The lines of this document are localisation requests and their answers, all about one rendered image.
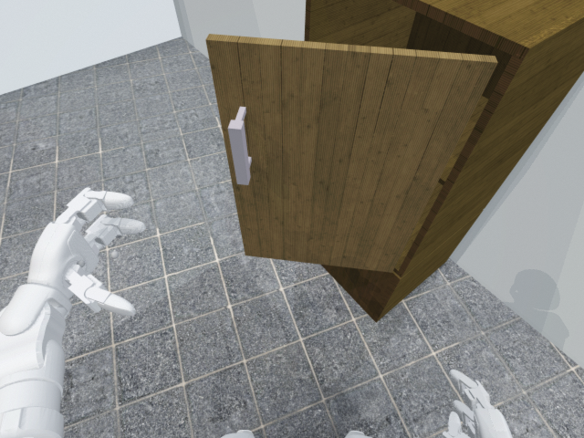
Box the robot left forearm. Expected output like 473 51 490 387
0 283 72 438

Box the cupboard door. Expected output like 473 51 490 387
205 34 498 273

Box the robot right hand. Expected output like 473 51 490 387
443 370 513 438

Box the handle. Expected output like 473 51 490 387
228 107 252 185

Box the robot left hand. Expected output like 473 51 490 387
27 188 146 316

